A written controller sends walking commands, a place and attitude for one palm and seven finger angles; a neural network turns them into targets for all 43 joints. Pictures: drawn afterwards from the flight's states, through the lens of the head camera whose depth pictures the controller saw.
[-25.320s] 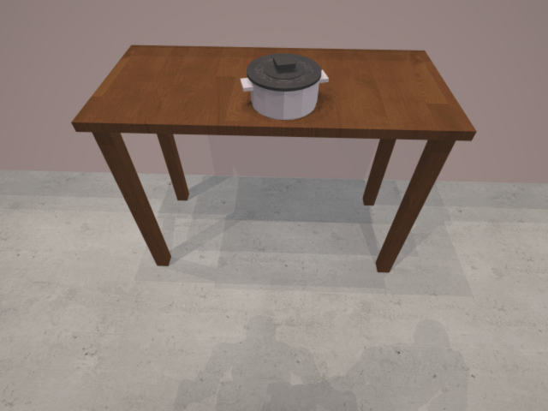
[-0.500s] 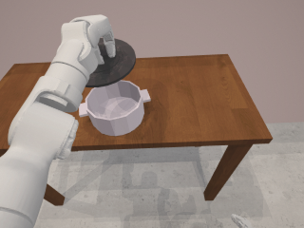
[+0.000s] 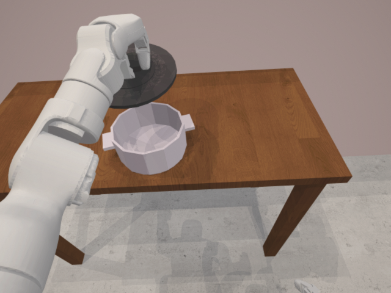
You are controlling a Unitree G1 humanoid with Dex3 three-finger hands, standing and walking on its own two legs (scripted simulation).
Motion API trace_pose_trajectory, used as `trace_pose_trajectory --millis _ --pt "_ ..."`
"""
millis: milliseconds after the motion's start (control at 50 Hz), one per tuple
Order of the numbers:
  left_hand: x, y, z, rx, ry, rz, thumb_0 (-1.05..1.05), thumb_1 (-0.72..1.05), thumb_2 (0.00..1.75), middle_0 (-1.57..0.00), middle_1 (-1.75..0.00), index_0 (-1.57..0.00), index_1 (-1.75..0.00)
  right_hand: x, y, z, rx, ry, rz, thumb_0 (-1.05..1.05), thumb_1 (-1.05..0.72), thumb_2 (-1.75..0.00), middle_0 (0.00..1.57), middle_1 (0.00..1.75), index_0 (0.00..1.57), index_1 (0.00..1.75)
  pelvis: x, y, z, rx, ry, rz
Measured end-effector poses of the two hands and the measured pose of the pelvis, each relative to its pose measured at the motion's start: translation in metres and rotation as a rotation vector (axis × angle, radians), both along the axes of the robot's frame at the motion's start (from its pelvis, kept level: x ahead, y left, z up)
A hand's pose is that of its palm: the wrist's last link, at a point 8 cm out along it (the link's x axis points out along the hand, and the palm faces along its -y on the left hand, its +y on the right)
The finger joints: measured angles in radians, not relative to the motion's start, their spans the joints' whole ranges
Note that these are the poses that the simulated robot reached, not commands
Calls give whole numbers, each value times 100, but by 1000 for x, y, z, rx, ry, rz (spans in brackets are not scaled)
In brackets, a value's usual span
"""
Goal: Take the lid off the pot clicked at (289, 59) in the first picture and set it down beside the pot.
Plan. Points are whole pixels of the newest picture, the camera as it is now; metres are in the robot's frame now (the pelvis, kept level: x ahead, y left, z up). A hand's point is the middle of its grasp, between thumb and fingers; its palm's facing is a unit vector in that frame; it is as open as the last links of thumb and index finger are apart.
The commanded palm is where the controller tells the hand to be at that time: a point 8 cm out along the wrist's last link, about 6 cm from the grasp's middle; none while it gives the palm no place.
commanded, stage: move the lid sideways beside the pot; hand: left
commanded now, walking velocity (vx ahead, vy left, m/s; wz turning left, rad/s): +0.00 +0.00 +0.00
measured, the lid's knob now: (126, 63) +0.51 +0.12 +0.23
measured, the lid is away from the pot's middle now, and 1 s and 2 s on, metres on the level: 0.02 0.15 0.24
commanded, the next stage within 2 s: lower the lid onto the table in 1.90 s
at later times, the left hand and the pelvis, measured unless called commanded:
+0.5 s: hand (84, 69) +0.47 +0.19 +0.24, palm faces -0.24 -0.04 -0.97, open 6.2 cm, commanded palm +0.47 +0.19 +0.31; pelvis +0.00 +0.00 +0.00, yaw +1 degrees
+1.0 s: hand (56, 67) +0.48 +0.25 +0.24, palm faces -0.24 -0.06 -0.97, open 6.2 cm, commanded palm +0.47 +0.25 +0.31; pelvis +0.01 +0.01 +0.00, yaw +0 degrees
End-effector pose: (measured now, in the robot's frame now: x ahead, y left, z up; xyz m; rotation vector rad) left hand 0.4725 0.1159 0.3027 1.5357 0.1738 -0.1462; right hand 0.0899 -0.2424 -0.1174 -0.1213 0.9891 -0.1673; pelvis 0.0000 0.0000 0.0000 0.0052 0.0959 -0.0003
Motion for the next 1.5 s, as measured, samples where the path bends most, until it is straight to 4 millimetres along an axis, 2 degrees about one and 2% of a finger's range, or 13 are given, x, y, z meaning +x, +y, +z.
trace_pose_trajectory --millis 120,280,440,620,780,960,1300,1500 --pt "5 25 -5 -11 21 83 3 16 90 -55 -89 -92 -107 -11 -6 0 -12 24 -28 1 -91 -90 20 30 20 30 -2 -2 0 0 6 -10" --pt "-1 55 -6 9 45 109 3 16 90 -54 -89 -92 -107 -18 -18 4 -52 50 -39 1 -91 -90 20 30 20 30 -1 -3 0 -5 3 5" --pt "-5 71 -3 14 36 98 3 16 90 -54 -89 -92 -107 -11 -21 9 -68 47 -33 1 -91 -90 20 30 20 30 1 -1 0 -11 -1 14" --pt "-3 91 -8 21 59 132 3 16 90 -54 -89 -92 -107 -6 -11 8 -52 48 -32 1 -91 -90 20 30 20 30 0 3 0 -14 4 14" --pt "4 108 -10 19 74 153 3 16 90 -54 -89 -92 -107 -13 -6 5 -49 90 -40 1 -91 -90 21 30 20 30 3 7 0 -17 20 15" --pt "6 126 -2 6 46 160 3 17 90 -54 -89 -92 -107 -21 -8 4 -54 134 -58 1 -91 -90 21 30 20 30 9 11 0 -22 27 11" --pt "-19 177 -4 28 47 234 3 17 90 -54 -89 -92 -107 0 -7 13 -76 93 -26 1 -91 -90 20 30 20 30 4 12 0 -29 16 25" --pt "-29 195 -5 44 78 257 3 16 90 -54 -89 -92 -107 -6 -5 10 -82 125 -21 1 -91 -90 21 30 20 30 0 13 0 -32 15 33"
